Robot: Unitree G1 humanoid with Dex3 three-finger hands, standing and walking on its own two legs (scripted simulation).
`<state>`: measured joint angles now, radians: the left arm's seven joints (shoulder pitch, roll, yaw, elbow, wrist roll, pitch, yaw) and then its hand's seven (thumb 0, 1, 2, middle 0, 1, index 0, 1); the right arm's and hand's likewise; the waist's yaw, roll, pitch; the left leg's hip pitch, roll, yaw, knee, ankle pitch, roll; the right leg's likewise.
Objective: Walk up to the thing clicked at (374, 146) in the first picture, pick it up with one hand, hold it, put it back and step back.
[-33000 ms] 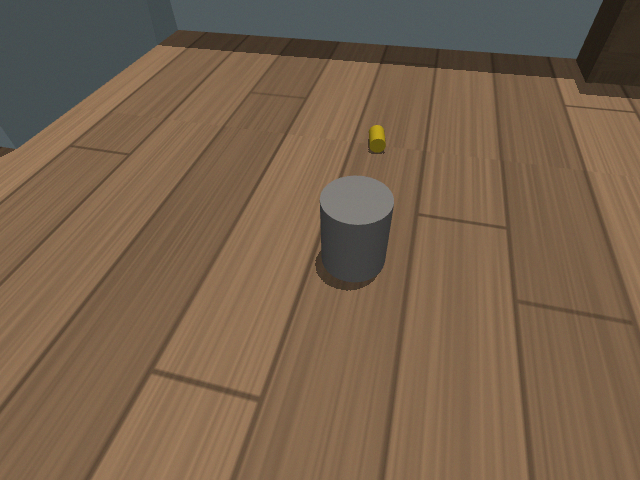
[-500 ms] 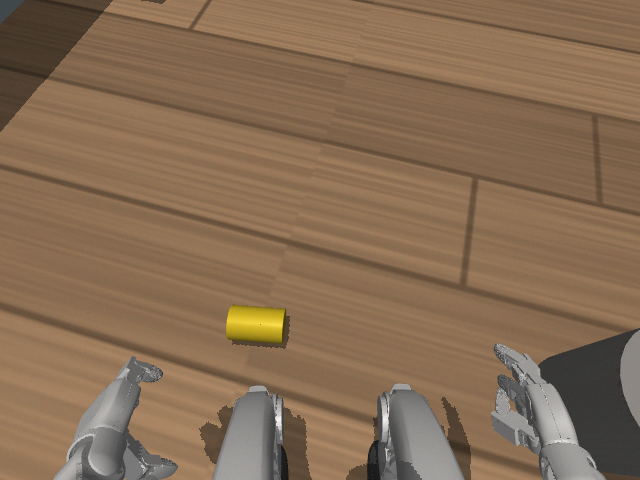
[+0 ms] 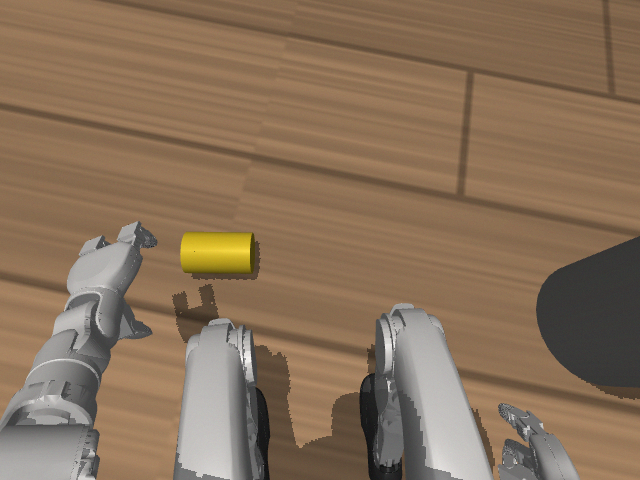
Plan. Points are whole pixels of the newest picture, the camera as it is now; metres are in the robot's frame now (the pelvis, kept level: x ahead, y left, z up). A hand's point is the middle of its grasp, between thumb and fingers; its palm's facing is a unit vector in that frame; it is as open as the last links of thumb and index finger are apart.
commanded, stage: rise first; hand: left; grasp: from above
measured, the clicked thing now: (219, 252) +0.50 +0.19 -0.39
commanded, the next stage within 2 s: approach in 1.30 s
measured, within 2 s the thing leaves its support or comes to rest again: neither
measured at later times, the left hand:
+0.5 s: hand (153, 273) +0.42 +0.26 -0.22, palm faces -0.49 -0.08 -0.87, open 14.0 cm
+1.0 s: hand (163, 265) +0.44 +0.25 -0.25, palm faces -0.47 -0.02 -0.88, open 14.0 cm
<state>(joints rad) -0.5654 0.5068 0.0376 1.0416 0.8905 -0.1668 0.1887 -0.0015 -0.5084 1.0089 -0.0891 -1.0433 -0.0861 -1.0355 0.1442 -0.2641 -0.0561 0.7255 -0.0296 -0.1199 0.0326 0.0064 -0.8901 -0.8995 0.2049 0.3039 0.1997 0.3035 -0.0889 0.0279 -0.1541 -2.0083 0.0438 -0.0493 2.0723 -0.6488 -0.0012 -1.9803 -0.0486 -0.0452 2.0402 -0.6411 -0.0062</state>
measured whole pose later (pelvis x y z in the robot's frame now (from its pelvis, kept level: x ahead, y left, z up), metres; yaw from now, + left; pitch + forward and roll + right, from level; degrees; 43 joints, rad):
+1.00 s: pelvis +0.01 +0.01 -0.08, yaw -3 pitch +35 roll -6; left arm -0.83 0.62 0.04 1.32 1.26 -0.26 0.40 0.00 -0.49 0.98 -0.08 -1.02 -0.09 -0.99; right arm 0.15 -0.27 -0.03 0.76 -0.12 -0.05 0.11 0.00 -0.91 -0.90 0.20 0.30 0.20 0.30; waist -0.18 0.00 -0.09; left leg -2.26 0.04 -0.08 2.33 -0.69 0.02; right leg -2.20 -0.04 -0.05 2.27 -0.67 0.01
